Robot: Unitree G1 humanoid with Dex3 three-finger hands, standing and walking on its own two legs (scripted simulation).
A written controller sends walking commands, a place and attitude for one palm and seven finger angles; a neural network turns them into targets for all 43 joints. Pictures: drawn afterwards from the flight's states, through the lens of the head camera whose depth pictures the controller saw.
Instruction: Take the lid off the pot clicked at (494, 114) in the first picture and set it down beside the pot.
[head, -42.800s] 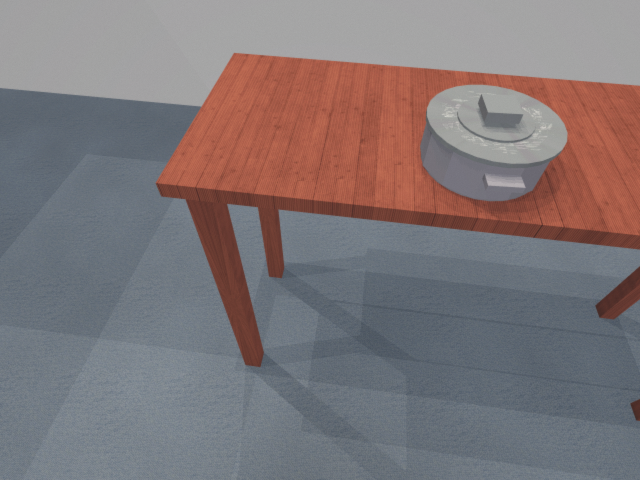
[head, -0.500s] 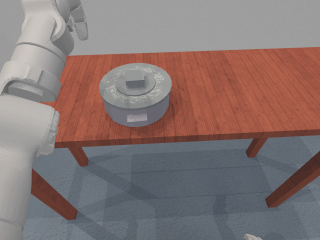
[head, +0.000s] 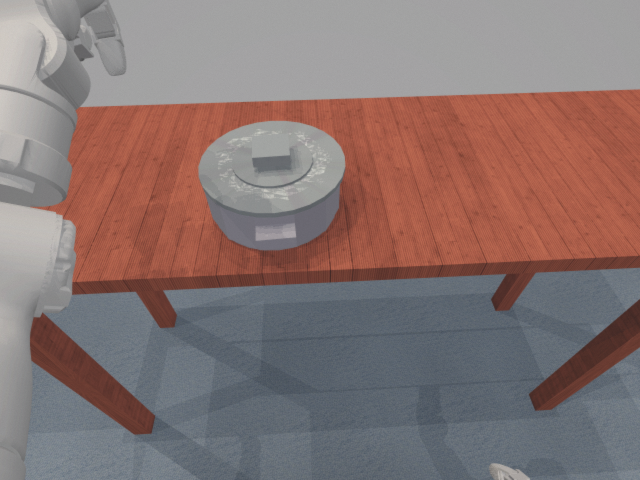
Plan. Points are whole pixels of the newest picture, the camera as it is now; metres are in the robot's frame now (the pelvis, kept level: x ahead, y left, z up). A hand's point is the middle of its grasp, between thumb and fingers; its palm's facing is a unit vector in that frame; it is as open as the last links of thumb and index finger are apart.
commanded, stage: move the lid sideways beside the pot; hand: left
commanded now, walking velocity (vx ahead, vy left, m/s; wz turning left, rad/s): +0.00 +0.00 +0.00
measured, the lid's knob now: (271, 150) +0.52 +0.06 +0.14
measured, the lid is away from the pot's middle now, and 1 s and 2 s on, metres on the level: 0.00 0.00 0.00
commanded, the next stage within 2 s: lower the lid onto the table in 0.36 s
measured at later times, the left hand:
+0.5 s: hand (33, 63) +0.46 +0.27 +0.30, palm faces -0.09 -0.05 -0.99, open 3.1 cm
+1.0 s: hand (57, 102) +0.46 +0.27 +0.26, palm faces -0.16 -0.09 -0.98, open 3.1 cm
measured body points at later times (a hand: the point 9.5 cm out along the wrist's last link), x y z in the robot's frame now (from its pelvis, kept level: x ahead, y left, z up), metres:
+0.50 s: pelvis +0.00 +0.00 +0.00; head +0.02 +0.00 +0.45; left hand +0.46 +0.27 +0.36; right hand +0.12 -0.26 -0.12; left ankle -0.03 +0.07 -0.74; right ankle -0.01 -0.13 -0.74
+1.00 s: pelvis +0.00 +0.01 +0.00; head +0.02 +0.00 +0.45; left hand +0.46 +0.27 +0.31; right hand +0.10 -0.26 -0.12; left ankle -0.03 +0.07 -0.74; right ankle -0.01 -0.13 -0.74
